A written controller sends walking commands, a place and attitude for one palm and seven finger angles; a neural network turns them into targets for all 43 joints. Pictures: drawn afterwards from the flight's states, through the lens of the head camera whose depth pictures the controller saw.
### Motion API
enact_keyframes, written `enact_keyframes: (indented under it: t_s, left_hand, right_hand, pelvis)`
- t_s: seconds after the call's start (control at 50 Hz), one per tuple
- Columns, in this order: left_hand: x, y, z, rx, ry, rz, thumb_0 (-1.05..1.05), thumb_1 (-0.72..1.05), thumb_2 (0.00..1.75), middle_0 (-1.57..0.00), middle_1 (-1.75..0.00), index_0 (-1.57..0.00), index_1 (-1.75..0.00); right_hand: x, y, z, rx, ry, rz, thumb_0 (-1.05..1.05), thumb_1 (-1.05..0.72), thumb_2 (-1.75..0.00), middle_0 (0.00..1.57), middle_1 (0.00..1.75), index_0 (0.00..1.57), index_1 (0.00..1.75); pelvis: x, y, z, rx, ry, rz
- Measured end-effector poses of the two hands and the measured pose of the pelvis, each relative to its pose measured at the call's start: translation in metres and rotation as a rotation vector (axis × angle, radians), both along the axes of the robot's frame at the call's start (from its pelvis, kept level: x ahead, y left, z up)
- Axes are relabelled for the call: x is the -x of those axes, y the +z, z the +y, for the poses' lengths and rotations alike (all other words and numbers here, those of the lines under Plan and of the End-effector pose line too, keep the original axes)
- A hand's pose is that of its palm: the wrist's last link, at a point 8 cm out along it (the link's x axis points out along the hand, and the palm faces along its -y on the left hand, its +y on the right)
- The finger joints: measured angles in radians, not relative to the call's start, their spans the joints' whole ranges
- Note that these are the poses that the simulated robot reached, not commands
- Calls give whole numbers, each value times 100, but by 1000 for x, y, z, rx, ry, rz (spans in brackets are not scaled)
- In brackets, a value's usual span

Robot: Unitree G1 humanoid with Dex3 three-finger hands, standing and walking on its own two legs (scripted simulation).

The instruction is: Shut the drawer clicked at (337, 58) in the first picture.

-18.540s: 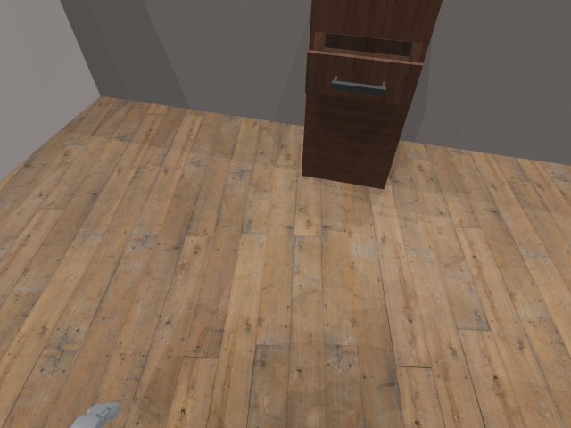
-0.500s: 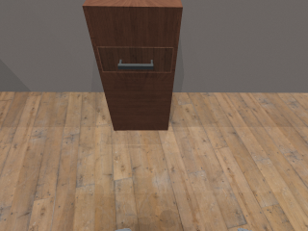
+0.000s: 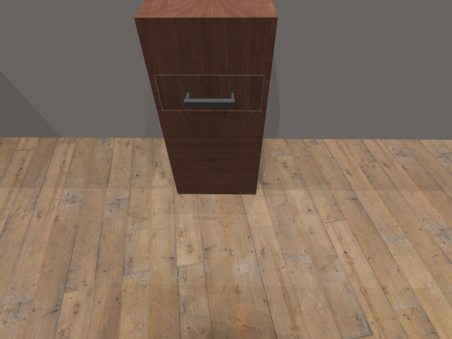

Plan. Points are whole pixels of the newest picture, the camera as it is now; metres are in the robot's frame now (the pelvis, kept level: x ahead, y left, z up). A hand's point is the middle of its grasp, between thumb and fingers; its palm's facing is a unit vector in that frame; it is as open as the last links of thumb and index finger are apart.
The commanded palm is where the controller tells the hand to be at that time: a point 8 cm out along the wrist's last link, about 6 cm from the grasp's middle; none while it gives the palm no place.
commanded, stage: let the arm hang, fingers relaxed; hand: left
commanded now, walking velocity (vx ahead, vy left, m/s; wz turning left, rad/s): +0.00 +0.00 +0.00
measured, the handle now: (209, 99) +0.91 +0.13 -0.12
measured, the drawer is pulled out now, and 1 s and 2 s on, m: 0.00 0.00 0.00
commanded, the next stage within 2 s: look to check the result in 0.32 s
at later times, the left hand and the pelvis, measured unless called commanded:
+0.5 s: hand out of the picture +0.12 +0.22 -0.15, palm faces -0.04 -0.94 -0.32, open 7.3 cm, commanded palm none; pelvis +0.03 -0.02 +0.01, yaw -1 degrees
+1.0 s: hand out of the picture +0.12 +0.21 -0.15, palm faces -0.04 -0.94 -0.34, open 7.3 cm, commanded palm none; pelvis +0.05 -0.03 +0.01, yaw -2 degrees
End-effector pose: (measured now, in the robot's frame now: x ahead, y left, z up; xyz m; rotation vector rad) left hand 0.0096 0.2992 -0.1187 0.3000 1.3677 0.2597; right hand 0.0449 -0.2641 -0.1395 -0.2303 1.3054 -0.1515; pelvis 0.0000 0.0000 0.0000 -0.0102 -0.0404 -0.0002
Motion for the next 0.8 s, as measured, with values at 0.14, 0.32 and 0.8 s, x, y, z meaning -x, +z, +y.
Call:
enact_keyframes:
  t_s: [0.14,0.32,0.8]
  left_hand:
    - [-56,4,-13,14,-57,-109,0,91,90,-21,-32,-21,-32]
    - [-96,5,-33,41,-102,-155,0,91,90,-20,-30,-20,-31]
    - [-99,5,-40,17,-81,-82,0,91,90,-20,-30,-20,-30]
  right_hand:
    - [-25,5,-9,6,1,-54,0,-91,-90,20,30,20,30]
    - [-37,11,-27,32,-5,-55,0,-91,-90,20,30,20,30]
    - [-50,9,-42,39,-15,-18,0,-91,-90,20,30,20,30]
  pelvis:
    - [-9,2,-4,-6,-6,-2]
    - [-20,4,-12,-8,-12,8]
    - [-42,6,-26,-13,-28,14]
